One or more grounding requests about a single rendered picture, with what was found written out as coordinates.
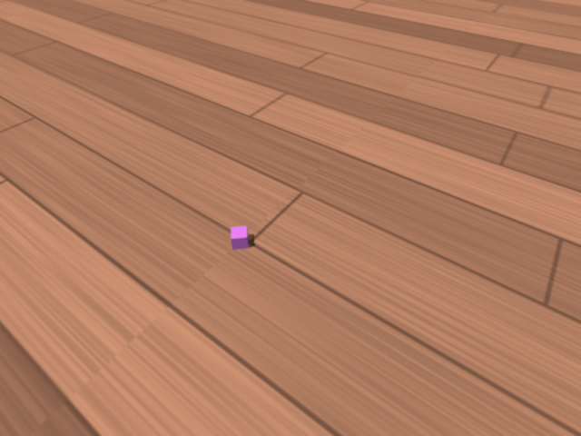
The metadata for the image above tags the cube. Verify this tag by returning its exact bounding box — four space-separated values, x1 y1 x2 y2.
231 226 249 250

